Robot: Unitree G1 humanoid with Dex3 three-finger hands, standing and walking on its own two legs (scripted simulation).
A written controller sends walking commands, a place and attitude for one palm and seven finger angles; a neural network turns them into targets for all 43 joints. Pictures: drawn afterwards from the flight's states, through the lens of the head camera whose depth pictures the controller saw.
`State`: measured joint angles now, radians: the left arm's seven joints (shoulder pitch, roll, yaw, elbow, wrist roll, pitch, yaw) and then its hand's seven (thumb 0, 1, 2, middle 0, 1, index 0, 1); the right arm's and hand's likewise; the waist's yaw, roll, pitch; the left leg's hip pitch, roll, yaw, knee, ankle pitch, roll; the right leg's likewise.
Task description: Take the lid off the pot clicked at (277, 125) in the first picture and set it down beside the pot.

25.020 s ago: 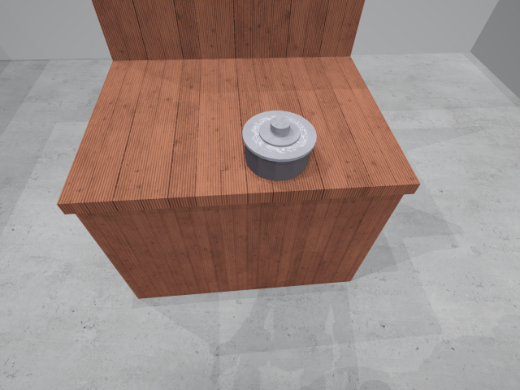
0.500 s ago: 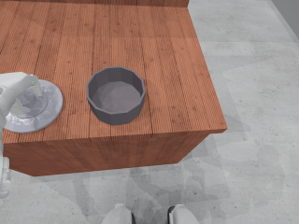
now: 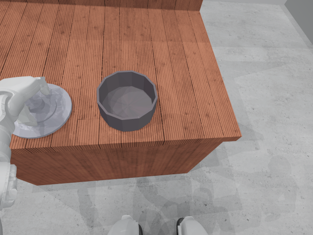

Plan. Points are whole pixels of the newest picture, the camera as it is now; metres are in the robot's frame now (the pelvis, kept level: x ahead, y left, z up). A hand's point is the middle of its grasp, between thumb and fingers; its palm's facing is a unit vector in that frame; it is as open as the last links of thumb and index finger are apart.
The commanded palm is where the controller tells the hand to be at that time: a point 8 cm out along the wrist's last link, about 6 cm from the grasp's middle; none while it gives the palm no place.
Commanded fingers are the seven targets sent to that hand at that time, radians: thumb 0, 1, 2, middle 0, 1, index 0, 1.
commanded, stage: raise the empty hand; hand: left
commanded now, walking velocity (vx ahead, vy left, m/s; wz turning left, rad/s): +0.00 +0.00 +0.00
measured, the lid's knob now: (34, 103) +0.46 +0.33 -0.03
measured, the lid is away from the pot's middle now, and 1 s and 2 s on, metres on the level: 0.25 0.25 0.25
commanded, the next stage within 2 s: draw the hand back to the body in 1.38 s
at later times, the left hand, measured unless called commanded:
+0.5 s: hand (21, 99) +0.43 +0.33 +0.03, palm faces -0.43 -0.12 -0.89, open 11.0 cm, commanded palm +0.46 +0.31 +0.10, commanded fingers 0.00 0.01 0.59 -0.33 -0.90 -0.33 -0.90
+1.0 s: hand (10, 85) +0.43 +0.32 +0.09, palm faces -0.42 -0.12 -0.90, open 11.0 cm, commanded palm +0.46 +0.31 +0.15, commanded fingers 0.00 0.01 0.59 -0.33 -0.90 -0.33 -0.90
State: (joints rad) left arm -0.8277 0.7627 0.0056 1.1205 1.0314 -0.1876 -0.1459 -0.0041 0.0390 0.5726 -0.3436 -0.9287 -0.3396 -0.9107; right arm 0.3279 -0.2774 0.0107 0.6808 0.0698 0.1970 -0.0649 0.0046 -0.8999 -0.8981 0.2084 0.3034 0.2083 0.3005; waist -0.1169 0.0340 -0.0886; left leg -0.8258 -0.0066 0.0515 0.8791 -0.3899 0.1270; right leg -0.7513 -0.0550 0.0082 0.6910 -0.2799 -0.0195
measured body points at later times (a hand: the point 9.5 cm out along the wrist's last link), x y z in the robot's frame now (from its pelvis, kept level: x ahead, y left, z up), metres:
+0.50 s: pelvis +0.01 -0.01 +0.01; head +0.10 +0.03 +0.45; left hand +0.45 +0.33 +0.08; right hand +0.04 -0.29 -0.10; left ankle +0.01 +0.03 -0.70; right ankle +0.03 -0.22 -0.69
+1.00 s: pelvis +0.02 -0.02 +0.03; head +0.10 +0.00 +0.47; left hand +0.45 +0.33 +0.14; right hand +0.07 -0.30 -0.09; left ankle +0.01 +0.03 -0.70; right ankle +0.03 -0.22 -0.69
